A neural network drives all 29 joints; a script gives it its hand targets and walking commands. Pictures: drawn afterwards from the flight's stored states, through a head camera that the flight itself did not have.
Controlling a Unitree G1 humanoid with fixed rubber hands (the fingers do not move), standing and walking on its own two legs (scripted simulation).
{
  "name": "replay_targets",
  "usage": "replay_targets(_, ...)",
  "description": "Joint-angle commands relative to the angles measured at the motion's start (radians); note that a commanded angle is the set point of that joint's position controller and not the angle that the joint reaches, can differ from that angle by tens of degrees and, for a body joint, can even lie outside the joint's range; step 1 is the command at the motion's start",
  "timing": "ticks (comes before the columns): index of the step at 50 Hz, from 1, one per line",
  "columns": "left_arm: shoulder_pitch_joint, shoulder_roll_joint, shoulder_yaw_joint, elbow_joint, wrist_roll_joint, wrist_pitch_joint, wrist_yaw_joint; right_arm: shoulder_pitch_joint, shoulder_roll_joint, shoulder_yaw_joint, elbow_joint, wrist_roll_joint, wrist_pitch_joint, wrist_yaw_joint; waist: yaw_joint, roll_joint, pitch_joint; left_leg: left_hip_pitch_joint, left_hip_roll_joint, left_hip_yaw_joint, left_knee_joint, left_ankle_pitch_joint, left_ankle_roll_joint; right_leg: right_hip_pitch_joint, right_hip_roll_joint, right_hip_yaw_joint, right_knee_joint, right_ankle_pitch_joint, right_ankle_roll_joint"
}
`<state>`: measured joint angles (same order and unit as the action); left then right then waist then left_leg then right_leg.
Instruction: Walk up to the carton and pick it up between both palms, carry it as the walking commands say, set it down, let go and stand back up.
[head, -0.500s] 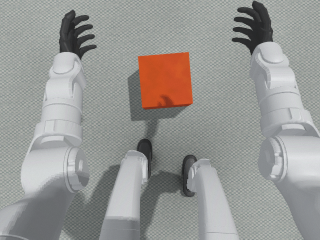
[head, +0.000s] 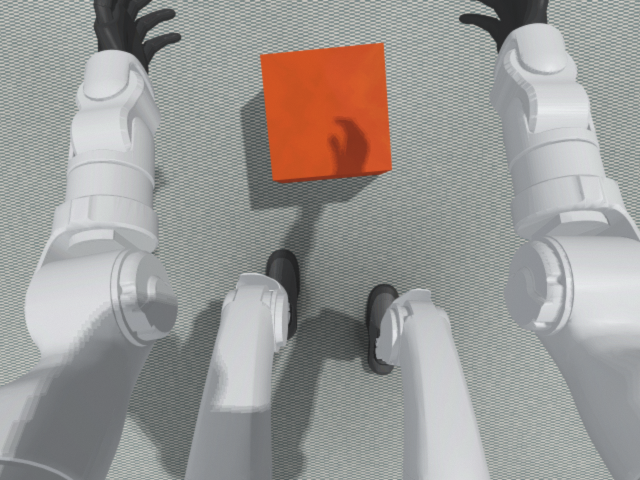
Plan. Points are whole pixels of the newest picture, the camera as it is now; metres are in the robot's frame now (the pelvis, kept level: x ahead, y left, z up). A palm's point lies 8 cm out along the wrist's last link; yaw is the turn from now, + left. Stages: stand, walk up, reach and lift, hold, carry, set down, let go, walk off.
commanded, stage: reach and lift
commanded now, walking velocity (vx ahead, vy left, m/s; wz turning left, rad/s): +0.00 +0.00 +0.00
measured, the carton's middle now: (327, 121) +0.53 +0.05 -0.51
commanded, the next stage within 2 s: none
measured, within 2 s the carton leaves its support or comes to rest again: neither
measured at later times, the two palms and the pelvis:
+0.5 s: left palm (186, 92) +0.51 +0.24 -0.27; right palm (461, 79) +0.55 -0.13 -0.27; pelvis -0.03 +0.00 -0.14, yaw -1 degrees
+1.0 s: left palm (211, 117) +0.51 +0.24 -0.40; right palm (427, 114) +0.54 -0.13 -0.41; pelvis -0.04 +0.00 -0.22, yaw -1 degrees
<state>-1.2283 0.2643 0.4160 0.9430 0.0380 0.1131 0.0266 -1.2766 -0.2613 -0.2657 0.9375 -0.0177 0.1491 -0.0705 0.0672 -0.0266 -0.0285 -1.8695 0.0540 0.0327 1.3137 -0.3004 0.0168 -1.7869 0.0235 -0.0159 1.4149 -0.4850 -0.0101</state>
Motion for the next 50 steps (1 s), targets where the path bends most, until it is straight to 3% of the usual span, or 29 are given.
replay_targets(1, -0.232, 0.168, -0.015, -0.138, -0.026, -0.013, 0.02, -0.266, -0.1, 0.039, -0.134, 0.034, -0.007, -0.03, 0.047, -0.023, -1.187, 0.788, -0.106, 0.012, 0.121, 0.391, -0.016, 0.278, 0.087, -0.016, -0.027, 0.293, 0.066)
replay_targets(8, -0.29, 0.199, -0.09, -0.168, -0.121, 0.009, 0.044, -0.348, -0.148, 0.107, -0.175, 0.099, 0.01, -0.061, 0.035, -0.027, -1.237, 0.725, -0.1, 0.013, 0.266, 0.347, -0.015, 0.206, 0.089, -0.026, 0.113, 0.228, 0.058)
replay_targets(13, -0.336, 0.205, -0.129, -0.125, -0.155, 0.018, 0.062, -0.385, -0.172, 0.127, -0.12, 0.126, 0.013, -0.062, 0.021, -0.021, -1.171, 0.673, -0.09, 0.008, 0.349, 0.265, -0.017, 0.114, 0.082, -0.038, 0.197, 0.138, 0.049)
replay_targets(24, -0.426, 0.231, -0.152, -0.022, -0.17, -0.019, 0.096, -0.461, -0.2, 0.17, -0.023, 0.186, -0.016, -0.054, 0.052, -0.017, -1.049, 0.616, -0.068, -0.006, 0.51, 0.208, -0.017, -0.006, 0.07, -0.037, 0.355, 0.068, 0.038)
replay_targets(33, -0.487, 0.238, -0.211, 0.041, -0.229, -0.054, 0.099, -0.519, -0.231, 0.203, 0.029, 0.219, -0.047, -0.058, 0.034, -0.011, -0.979, 0.594, -0.054, -0.025, 0.62, 0.24, -0.024, -0.058, 0.057, -0.025, 0.455, 0.081, 0.033)
replay_targets(44, -0.611, 0.292, -0.277, 0.118, -0.295, -0.084, 0.092, -0.632, -0.262, 0.287, 0.086, 0.289, -0.065, -0.059, 0.057, -0.007, -0.942, 0.555, -0.034, -0.035, 0.747, 0.24, -0.023, -0.015, 0.039, -0.002, 0.571, 0.097, 0.031)
replay_targets(46, -0.617, 0.287, -0.297, 0.205, -0.307, -0.084, 0.086, -0.634, -0.26, 0.301, 0.159, 0.295, -0.06, -0.056, 0.047, -0.005, -0.835, 0.503, -0.027, -0.037, 0.768, 0.197, -0.022, -0.047, 0.032, 0.001, 0.59, 0.059, 0.03)
replay_targets(50, -0.623, 0.272, -0.315, 0.254, -0.328, -0.1, 0.07, -0.657, -0.249, 0.319, 0.122, 0.306, -0.081, -0.049, 0.037, -0.015, -0.751, 0.443, -0.017, -0.05, 0.811, 0.212, -0.014, -0.071, 0.027, 0.019, 0.624, 0.08, 0.031)
